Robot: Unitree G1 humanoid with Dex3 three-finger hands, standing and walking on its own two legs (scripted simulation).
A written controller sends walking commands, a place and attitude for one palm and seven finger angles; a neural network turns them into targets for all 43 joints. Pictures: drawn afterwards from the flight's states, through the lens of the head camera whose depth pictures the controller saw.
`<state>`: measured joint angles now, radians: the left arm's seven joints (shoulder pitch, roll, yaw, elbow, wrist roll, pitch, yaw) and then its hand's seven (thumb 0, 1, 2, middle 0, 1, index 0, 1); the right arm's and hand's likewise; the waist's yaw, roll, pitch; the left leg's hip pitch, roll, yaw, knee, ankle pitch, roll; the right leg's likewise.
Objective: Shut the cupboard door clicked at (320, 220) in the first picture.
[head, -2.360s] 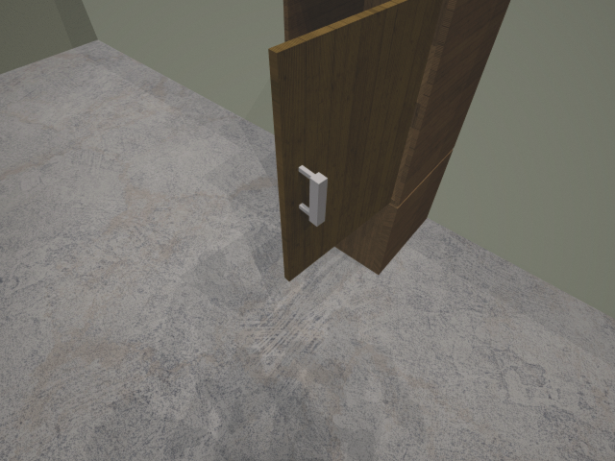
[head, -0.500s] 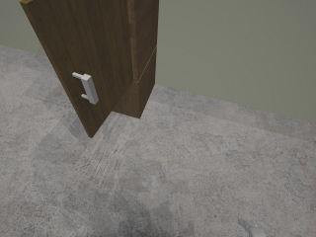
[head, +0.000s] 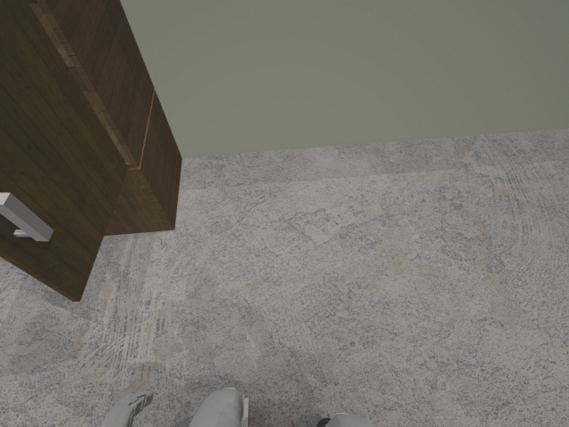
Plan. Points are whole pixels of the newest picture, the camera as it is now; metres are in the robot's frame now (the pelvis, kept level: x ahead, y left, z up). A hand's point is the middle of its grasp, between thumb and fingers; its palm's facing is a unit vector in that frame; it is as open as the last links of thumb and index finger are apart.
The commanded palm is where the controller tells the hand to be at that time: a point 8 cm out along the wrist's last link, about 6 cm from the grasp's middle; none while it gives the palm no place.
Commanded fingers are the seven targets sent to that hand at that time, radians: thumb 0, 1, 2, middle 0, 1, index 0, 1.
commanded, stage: walk around to get in front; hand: left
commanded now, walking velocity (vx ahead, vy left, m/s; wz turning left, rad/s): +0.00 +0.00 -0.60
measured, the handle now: (12, 218) +0.42 +0.49 -0.03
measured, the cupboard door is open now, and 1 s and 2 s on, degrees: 83 83 83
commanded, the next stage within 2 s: none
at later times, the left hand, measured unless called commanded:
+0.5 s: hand (189, 387) +0.18 +0.17 -0.16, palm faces -0.32 -0.92 -0.22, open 7.4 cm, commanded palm none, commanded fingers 0.00 0.90 0.90 -0.20 -0.30 -0.20 -0.30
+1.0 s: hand (220, 359) +0.23 +0.13 -0.18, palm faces -0.53 -0.83 -0.18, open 7.4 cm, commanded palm none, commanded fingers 0.00 0.90 0.90 -0.20 -0.30 -0.20 -0.30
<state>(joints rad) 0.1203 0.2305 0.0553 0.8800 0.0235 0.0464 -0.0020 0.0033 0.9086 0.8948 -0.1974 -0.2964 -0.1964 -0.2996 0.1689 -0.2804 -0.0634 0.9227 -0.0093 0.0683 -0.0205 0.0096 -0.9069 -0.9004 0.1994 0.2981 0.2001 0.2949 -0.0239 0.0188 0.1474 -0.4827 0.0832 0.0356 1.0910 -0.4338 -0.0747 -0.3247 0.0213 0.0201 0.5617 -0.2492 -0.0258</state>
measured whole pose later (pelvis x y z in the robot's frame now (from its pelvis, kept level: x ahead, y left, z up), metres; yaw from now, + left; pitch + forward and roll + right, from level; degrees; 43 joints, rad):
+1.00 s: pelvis +0.05 +0.01 +0.00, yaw -35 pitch +2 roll -2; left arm 0.16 0.26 0.08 0.91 0.02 0.07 -0.02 0.01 0.91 0.89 -0.20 -0.30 -0.20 -0.30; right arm 0.16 -0.20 -0.02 0.88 -0.02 0.00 -0.03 0.01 -0.90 -0.90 0.20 0.30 0.20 0.30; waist 0.01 -0.05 0.09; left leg -0.31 0.06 0.07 0.58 -0.31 0.01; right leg -0.46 0.07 0.06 0.95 -0.50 0.03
